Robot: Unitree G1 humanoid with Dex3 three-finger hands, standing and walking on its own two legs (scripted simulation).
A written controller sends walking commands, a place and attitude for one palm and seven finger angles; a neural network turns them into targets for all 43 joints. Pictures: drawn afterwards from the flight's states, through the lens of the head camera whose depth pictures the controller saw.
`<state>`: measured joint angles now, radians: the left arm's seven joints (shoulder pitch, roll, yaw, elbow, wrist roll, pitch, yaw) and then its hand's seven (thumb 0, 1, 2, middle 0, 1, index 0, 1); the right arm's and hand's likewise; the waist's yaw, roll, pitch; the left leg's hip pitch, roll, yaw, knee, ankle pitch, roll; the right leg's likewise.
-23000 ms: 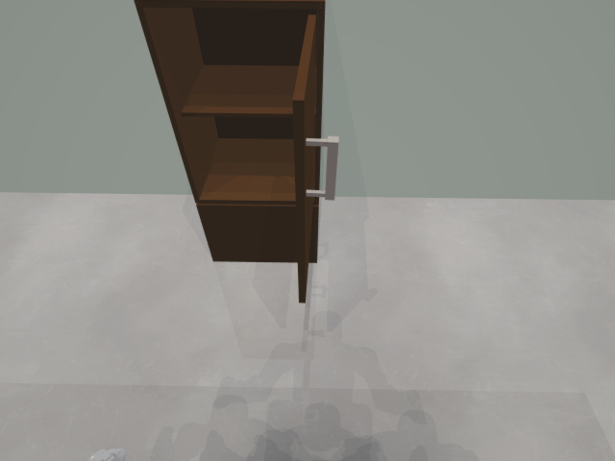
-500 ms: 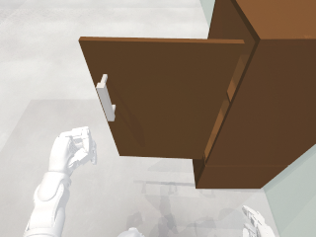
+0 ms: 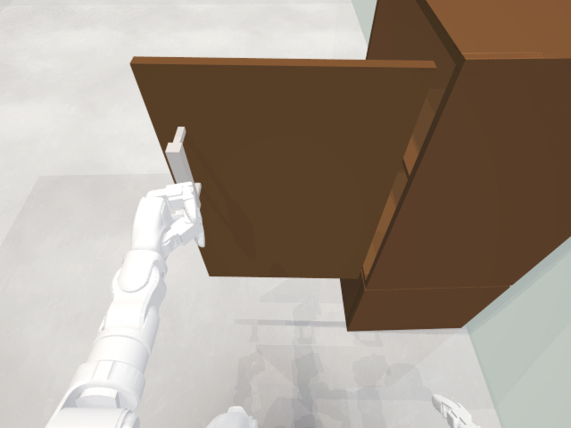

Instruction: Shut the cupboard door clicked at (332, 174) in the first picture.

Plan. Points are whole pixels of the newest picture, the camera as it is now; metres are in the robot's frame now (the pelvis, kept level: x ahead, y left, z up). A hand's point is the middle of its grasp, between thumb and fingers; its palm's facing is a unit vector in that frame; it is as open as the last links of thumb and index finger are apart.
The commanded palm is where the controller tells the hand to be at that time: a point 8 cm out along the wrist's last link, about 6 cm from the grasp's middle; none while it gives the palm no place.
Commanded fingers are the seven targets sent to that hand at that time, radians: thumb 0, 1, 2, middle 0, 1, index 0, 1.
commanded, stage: bring the fist close to the handle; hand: left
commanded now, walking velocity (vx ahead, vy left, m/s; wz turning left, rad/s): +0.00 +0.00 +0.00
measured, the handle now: (187, 172) +0.49 +0.17 +0.07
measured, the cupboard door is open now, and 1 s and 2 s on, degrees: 87 81 70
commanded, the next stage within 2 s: push the door shut along its arc in 0.36 s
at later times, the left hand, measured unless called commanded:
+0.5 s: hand (204, 221) +0.39 +0.13 +0.07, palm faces -0.02 -1.00 -0.03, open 3.1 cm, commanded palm +0.37 +0.18 +0.07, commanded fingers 0.00 0.90 0.90 -1.30 -1.50 -1.30 -1.50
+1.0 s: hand (201, 187) +0.45 +0.14 +0.07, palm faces -0.13 -0.99 -0.03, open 3.1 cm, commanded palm +0.44 +0.18 +0.07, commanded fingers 0.00 0.90 0.90 -1.30 -1.50 -1.30 -1.50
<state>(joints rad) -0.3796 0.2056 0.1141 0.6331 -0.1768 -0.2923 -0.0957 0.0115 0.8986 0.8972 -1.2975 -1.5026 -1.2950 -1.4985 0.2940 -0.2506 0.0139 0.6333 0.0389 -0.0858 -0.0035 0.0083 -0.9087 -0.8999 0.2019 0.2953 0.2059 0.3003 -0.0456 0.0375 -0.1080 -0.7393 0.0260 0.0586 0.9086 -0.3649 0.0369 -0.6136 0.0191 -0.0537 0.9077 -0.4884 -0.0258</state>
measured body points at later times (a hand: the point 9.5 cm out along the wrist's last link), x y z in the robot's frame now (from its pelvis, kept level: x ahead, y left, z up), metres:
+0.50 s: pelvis -0.01 -0.01 +0.00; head +0.04 -0.01 +0.45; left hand +0.38 +0.18 +0.07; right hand +0.09 -0.27 -0.12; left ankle +0.05 +0.10 -0.69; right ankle -0.02 -0.10 -0.69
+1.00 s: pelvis -0.01 +0.00 -0.01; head +0.08 +0.00 +0.43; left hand +0.45 +0.19 +0.08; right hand +0.04 -0.27 -0.13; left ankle +0.05 +0.10 -0.69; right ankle -0.02 -0.10 -0.69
